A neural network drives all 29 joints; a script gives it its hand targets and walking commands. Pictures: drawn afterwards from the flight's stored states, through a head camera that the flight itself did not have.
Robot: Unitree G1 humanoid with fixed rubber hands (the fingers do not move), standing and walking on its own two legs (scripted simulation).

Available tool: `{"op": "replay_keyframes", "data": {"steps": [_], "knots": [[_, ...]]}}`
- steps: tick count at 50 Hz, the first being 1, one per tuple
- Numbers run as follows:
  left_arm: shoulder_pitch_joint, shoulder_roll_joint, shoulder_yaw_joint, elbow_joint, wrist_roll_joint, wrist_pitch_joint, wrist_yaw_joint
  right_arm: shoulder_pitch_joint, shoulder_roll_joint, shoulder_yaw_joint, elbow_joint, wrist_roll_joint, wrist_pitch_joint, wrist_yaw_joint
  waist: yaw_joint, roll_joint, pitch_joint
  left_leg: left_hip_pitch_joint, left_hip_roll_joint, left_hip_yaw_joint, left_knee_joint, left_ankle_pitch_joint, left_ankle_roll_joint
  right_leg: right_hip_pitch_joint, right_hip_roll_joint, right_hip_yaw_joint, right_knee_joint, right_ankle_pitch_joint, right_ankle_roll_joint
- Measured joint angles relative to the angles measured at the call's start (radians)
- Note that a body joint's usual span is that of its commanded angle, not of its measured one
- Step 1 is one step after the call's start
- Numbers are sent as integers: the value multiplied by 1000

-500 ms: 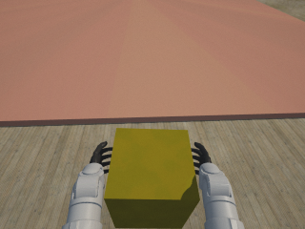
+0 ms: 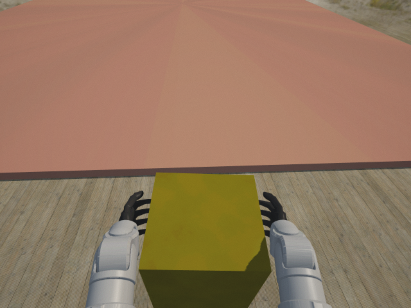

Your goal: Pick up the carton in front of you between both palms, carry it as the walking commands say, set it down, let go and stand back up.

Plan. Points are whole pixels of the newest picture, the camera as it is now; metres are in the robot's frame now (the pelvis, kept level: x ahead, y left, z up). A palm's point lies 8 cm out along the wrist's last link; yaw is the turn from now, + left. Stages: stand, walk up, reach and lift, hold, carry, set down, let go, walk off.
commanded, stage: hold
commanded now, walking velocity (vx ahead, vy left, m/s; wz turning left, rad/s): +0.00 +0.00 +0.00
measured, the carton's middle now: (202, 244) +0.29 +0.00 -0.02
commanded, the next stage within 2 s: carry in 0.38 s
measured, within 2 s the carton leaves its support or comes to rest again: neither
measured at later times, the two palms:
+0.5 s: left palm (127, 222) +0.29 +0.15 +0.06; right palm (276, 221) +0.29 -0.15 +0.06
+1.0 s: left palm (121, 158) +0.45 +0.20 +0.08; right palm (242, 153) +0.48 -0.10 +0.08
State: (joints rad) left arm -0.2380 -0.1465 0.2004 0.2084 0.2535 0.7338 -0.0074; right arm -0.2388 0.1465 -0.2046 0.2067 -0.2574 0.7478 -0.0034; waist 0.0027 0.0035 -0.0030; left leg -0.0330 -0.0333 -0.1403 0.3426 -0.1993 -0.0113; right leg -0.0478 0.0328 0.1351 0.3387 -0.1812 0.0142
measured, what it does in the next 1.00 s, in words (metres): walks ahead: right foot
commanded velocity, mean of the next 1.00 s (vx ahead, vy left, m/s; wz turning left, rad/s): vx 0.33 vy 0.00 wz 0.00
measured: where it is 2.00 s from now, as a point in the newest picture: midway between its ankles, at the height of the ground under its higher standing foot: (189, 231)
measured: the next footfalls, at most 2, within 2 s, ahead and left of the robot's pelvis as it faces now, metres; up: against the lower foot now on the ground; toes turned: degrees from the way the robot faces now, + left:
right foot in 0.76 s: +0.12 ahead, -0.10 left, +0.00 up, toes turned -7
left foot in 1.04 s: +0.34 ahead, +0.14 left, +0.00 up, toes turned +12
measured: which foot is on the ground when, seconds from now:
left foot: down 0.00-0.76, up 0.78-1.00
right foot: down 0.00-0.60, up 0.62-0.74, down 0.76-1.00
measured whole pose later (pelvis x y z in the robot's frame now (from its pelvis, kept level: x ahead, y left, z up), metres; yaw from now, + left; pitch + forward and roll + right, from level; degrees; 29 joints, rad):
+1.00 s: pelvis +0.20 +0.03 -0.01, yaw +3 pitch +6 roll +1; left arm -0.16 -0.13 0.10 -0.37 0.11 1.21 0.10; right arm -0.16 0.13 -0.12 -0.35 -0.09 1.20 -0.09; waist 0.03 -0.04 -0.13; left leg -0.49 0.04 0.17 0.59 -0.28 0.00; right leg -0.09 -0.08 -0.15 0.37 -0.37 0.03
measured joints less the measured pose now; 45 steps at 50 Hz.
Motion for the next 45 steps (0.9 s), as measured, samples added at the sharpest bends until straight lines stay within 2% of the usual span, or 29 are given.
{"op": "replay_keyframes", "data": {"steps": [18, 20, 22, 24, 28, 31, 34, 37, 39, 41, 43, 45], "knots": [[-63, -15, 53, 47, 33, 15, -16, -61, 15, -51, 45, -33, 14, 13, 1, 1, 23, -11, -1, 2, 28, 0, -3, -11, 2, -5, 29, -1, -1], [-62, -14, 50, 42, 33, 19, -16, -60, 14, -49, 41, -32, 18, 13, -4, 1, -8, -59, 3, 11, 64, -20, -4, -56, -2, -20, 61, -18, 1], [-50, -11, 37, 28, 26, 25, -10, -48, 11, -40, 27, -22, 23, 10, -8, 0, -47, -115, 13, 32, 121, -100, -5, -106, -13, -47, 109, -86, 0], [-38, -8, 20, -4, 11, 39, -3, -36, 7, -27, -5, -4, 37, 4, -13, -1, -79, -163, 27, 55, 165, -175, -4, -142, -26, -73, 133, -131, -1], [-20, -4, -20, -103, -24, 94, 24, -19, -15, 6, -94, 52, 86, -14, -12, -17, -120, -218, 38, 111, 211, -154, 2, -196, -56, -94, 186, -99, 7], [10, 16, -41, -191, -61, 171, 45, -18, -15, 36, -147, 85, 155, -37, -6, -26, -152, -211, 39, 149, 196, -109, 4, -238, -82, -111, 280, -212, 5], [21, 57, -50, -251, -116, 254, 54, -12, -5, 74, -204, 96, 236, -70, 2, 2, -167, -189, 62, 163, 166, -141, 8, -295, -74, -187, 347, -285, -1], [3, 71, -63, -303, -156, 322, 65, 8, -12, 91, -307, 112, 316, -92, 4, 24, -157, -164, 86, 154, 143, -158, -3, -287, -47, -264, 209, -193, -3], [-9, 50, -72, -337, -160, 351, 76, 24, -25, 83, -381, 125, 357, -95, -4, 36, -154, -185, 99, 152, 225, -209, -3, -253, -38, -293, 144, -58, -28], [5, 8, -81, -365, -142, 373, 87, 55, -39, 62, -431, 150, 389, -91, -6, 25, -164, -264, 95, 181, 398, -266, 6, -237, -48, -310, 157, -90, -41], [41, 1, -104, -414, -132, 405, 97, 72, -33, 49, -457, 166, 415, -88, -5, -3, -165, -350, 81, 217, 524, -314, 18, -202, -67, -306, 127, -131, -37], [74, 11, -115, -470, -135, 435, 102, 83, -12, 49, -482, 167, 432, -88, 0, -25, -160, -413, 74, 247, 522, -291, 20, -154, -83, -298, 72, -131, -20]]}}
